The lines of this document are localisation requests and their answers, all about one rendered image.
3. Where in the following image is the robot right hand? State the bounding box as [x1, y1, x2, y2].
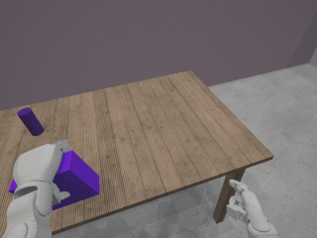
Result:
[226, 179, 264, 223]

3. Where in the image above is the table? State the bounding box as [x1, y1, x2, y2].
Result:
[0, 70, 274, 238]

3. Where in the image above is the robot right forearm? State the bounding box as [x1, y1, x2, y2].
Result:
[246, 212, 279, 238]

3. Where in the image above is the robot left hand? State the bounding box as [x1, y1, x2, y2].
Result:
[13, 140, 71, 206]

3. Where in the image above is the robot left forearm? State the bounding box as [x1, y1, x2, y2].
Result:
[2, 180, 53, 238]

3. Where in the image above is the sponge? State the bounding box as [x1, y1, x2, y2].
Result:
[8, 150, 100, 210]

